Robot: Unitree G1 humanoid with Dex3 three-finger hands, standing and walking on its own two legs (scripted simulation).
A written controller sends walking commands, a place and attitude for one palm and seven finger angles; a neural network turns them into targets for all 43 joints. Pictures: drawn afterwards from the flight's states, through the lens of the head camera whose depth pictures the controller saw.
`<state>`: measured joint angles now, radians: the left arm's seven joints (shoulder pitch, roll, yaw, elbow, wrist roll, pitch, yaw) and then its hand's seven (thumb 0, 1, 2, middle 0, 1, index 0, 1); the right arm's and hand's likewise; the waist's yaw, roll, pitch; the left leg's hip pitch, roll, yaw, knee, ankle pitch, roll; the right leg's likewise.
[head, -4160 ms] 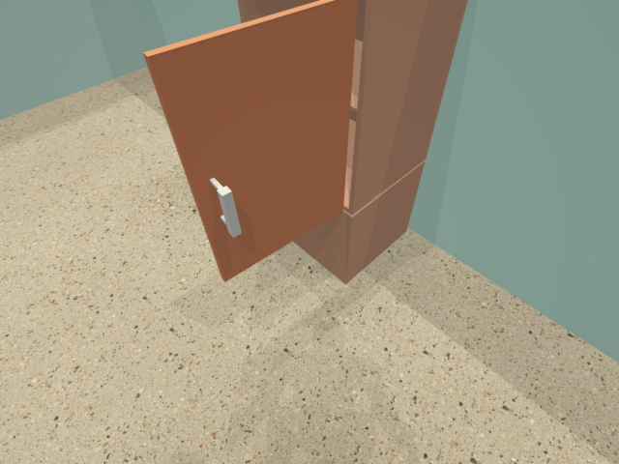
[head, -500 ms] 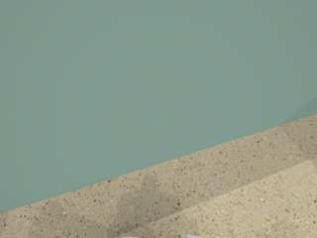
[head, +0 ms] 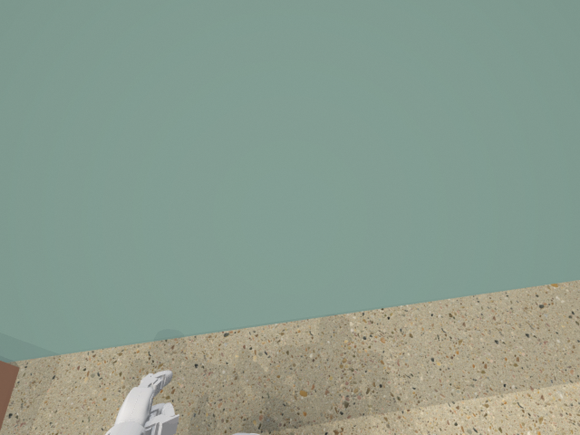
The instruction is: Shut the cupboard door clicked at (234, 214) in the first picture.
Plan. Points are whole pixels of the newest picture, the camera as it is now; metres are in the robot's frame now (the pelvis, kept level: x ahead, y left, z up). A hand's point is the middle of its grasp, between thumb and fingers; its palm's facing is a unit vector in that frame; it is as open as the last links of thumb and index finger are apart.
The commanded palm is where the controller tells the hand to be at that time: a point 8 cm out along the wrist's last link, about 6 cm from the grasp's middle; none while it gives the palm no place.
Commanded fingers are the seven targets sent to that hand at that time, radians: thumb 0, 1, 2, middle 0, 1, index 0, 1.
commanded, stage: turn to face it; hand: left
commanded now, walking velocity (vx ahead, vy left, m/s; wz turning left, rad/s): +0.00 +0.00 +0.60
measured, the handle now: out of the picture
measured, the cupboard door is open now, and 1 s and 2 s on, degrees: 85 85 85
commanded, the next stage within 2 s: none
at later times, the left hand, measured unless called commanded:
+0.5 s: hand out of the picture -0.08 +0.19 -0.18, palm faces +0.40 -0.88 -0.26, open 7.4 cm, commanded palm none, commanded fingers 0.00 0.90 0.90 -0.20 -0.30 -0.20 -0.30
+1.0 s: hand out of the picture +0.04 +0.19 -0.14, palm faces +0.54 -0.79 -0.29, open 7.4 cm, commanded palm none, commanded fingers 0.00 0.90 0.90 -0.20 -0.30 -0.20 -0.30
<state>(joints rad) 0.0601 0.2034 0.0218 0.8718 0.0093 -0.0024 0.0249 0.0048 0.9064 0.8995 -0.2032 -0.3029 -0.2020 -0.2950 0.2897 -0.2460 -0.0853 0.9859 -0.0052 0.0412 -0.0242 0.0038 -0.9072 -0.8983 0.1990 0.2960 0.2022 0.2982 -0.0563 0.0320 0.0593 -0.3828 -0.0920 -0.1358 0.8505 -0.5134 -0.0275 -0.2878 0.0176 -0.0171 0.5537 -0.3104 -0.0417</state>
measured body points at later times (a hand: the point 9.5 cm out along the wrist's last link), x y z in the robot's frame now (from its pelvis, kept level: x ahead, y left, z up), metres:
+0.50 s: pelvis +0.01 +0.00 -0.01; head +0.06 +0.03 +0.43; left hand -0.10 +0.24 -0.16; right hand +0.25 -0.18 -0.14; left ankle -0.04 +0.09 -0.74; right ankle -0.02 -0.10 -0.72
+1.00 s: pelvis +0.05 -0.05 +0.00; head +0.11 -0.04 +0.45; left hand +0.01 +0.23 -0.12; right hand +0.24 -0.25 -0.16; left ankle -0.06 +0.05 -0.67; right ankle +0.10 -0.14 -0.73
